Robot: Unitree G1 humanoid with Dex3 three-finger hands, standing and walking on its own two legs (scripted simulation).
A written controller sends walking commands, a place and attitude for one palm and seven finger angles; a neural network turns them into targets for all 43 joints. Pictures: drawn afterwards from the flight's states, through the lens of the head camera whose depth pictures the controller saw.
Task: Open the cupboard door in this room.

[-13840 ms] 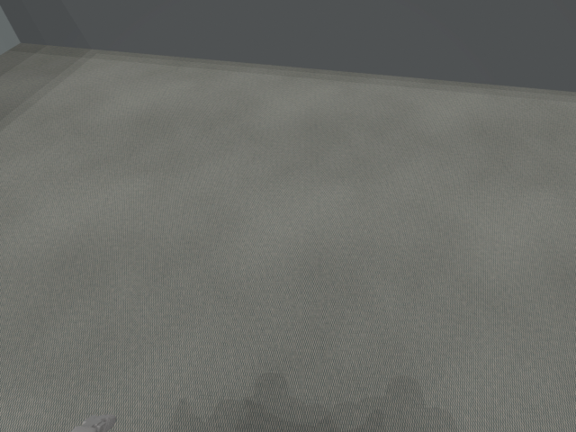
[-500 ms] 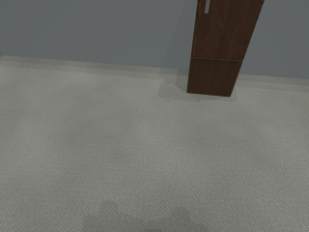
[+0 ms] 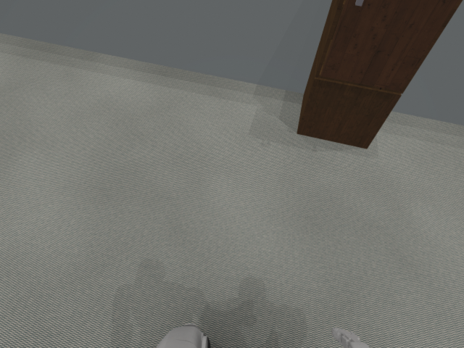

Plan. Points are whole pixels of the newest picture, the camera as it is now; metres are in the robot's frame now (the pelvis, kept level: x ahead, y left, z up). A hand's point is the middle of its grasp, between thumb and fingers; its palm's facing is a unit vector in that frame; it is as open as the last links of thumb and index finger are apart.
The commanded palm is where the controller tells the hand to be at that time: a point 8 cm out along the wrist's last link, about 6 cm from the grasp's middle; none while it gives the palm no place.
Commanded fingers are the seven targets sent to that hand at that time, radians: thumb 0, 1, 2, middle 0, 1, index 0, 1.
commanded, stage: turn or walk to find it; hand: left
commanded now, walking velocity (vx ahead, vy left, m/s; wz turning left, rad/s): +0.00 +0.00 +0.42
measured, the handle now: out of the picture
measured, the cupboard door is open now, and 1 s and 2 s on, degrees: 0 0 0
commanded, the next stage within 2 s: stand and wait in 0.18 s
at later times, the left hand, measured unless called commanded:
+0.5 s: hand out of the picture +0.10 +0.14 -0.13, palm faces +0.10 -0.96 -0.26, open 7.4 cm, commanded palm none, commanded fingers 0.00 0.90 0.90 -0.20 -0.30 -0.20 -0.30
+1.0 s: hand out of the picture +0.05 +0.17 -0.16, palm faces +0.05 -0.97 -0.22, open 7.4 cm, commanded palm none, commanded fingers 0.00 0.90 0.90 -0.20 -0.30 -0.20 -0.30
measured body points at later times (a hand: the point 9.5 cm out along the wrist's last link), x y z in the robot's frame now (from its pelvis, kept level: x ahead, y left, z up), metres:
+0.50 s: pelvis +0.04 -0.05 +0.02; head +0.05 -0.08 +0.47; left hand +0.09 +0.19 -0.11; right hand +0.08 -0.28 -0.15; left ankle +0.05 +0.10 -0.68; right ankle +0.06 -0.13 -0.72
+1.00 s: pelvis +0.02 -0.03 +0.02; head +0.04 -0.02 +0.47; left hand +0.04 +0.22 -0.14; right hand +0.09 -0.26 -0.13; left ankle -0.01 +0.09 -0.72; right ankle +0.01 -0.15 -0.69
